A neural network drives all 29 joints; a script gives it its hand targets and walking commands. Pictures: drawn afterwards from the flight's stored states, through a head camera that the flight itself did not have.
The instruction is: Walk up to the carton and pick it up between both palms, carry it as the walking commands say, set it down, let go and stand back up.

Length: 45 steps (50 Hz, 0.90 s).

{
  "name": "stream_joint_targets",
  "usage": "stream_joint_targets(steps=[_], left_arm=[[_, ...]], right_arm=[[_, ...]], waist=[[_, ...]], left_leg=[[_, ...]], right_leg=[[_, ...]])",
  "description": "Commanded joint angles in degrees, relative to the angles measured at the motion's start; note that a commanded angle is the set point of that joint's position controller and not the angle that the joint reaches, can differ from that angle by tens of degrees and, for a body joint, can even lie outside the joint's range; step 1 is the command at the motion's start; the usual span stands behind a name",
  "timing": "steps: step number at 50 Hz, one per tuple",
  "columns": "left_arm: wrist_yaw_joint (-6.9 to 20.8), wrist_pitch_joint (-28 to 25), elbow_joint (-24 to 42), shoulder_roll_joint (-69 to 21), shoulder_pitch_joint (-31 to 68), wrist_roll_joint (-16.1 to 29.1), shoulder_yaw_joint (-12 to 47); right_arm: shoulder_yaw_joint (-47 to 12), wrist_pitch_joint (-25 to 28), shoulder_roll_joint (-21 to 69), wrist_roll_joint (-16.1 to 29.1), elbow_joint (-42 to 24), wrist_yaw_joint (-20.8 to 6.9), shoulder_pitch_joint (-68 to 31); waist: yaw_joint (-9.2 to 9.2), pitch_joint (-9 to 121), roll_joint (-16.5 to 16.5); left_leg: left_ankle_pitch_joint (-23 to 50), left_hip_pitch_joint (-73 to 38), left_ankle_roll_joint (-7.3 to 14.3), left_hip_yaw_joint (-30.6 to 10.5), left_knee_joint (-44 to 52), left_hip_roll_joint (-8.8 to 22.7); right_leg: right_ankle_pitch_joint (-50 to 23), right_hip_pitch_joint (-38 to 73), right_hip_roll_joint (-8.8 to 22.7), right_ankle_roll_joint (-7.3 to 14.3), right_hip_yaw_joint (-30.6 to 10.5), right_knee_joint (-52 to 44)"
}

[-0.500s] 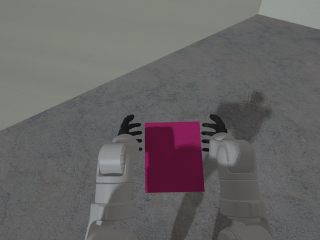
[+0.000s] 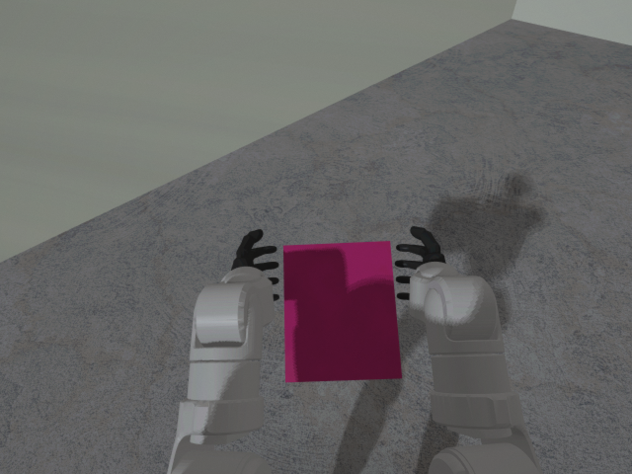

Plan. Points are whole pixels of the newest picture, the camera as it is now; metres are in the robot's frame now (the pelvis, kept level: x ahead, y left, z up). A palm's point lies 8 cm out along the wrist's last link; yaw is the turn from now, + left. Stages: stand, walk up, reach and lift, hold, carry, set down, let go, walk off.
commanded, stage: carry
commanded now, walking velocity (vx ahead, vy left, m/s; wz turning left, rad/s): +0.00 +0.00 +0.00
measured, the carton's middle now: (338, 312) +0.34 +0.00 -0.02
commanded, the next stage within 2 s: none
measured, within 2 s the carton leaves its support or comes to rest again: neither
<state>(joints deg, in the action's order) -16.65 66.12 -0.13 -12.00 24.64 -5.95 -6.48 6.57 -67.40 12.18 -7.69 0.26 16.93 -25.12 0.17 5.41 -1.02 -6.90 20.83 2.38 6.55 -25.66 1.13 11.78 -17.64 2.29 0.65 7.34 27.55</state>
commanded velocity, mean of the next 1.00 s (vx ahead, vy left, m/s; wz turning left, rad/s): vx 0.00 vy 0.00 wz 0.00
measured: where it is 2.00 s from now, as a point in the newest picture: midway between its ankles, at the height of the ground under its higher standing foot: outside the picture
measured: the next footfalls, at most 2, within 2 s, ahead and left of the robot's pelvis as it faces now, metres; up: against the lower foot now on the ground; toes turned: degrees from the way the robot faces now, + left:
none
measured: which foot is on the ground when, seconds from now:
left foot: down 0.00-1.00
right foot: down 0.00-1.00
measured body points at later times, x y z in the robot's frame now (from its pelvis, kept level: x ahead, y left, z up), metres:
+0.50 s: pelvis +0.03 -0.02 +0.00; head +0.01 -0.03 +0.45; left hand +0.35 +0.09 +0.08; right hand +0.35 -0.14 +0.08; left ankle +0.07 +0.09 -0.74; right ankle +0.03 -0.11 -0.74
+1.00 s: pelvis +0.03 -0.03 +0.00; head +0.01 -0.03 +0.45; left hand +0.35 +0.08 +0.08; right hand +0.34 -0.15 +0.08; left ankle +0.07 +0.09 -0.74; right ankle +0.03 -0.11 -0.74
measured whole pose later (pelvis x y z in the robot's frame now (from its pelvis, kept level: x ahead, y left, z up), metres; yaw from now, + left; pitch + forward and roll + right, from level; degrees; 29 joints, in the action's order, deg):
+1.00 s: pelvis +0.03 -0.03 +0.00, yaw -1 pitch +2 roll +0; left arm -14.8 59.0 -3.9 -11.0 22.1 -5.9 -5.9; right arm 5.9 -59.3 11.0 -6.6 4.2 15.1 -22.3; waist 0.2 6.0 -0.3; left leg -10.4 20.4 -0.1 6.3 -28.5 3.2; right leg 15.5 -17.3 0.4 2.8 7.4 30.1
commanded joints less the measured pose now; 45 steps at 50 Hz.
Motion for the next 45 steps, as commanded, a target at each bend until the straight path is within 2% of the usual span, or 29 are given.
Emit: stream_joint_targets(steps=[1,7,14,27,45], left_arm=[[12.4,-2.2,3.9,-59.7,18.0,16.7,22.9],[12.3,-3.3,4.2,-58.7,17.0,16.3,22.9],[12.5,-4.6,3.4,-57.4,16.7,15.9,22.7],[12.6,-7.5,2.1,-55.6,16.3,15.0,22.4],[12.7,-8.6,2.1,-54.4,15.9,14.6,22.6]], right_arm=[[-23.8,3.4,59.5,17.7,-5.1,-12.5,-21.1],[-24.1,4.5,58.6,17.6,-5.0,-12.4,-19.8],[-23.6,5.9,57.1,16.9,-4.3,-12.3,-18.9],[-22.7,8.9,55.3,16.0,-3.0,-12.5,-18.2],[-22.8,10.3,54.4,15.8,-2.9,-12.7,-17.4]], waist=[[0.06,17.5,1.4],[-0.03,18.6,1.4],[-0.08,18.7,1.5],[-0.07,18.4,1.3],[-0.03,17.3,1.3]], left_leg=[[1.8,-8.7,-1.0,-8.0,2.4,6.8],[7.1,-8.8,-0.9,-6.9,0.3,7.2],[8.0,-8.8,-0.9,-6.2,-1.0,7.3],[6.4,-8.5,-0.8,-6.0,-1.0,7.5],[3.4,-7.7,-0.8,-6.2,-0.3,7.5]], right_leg=[[-0.8,4.5,6.9,1.1,-8.1,-5.0],[-7.6,6.3,7.1,1.5,-8.0,-3.1],[-10.8,6.8,7.0,1.9,-8.0,-2.1],[-9.7,6.6,6.5,2.3,-8.0,-2.0],[-6.5,5.6,6.4,2.6,-8.3,-2.8]])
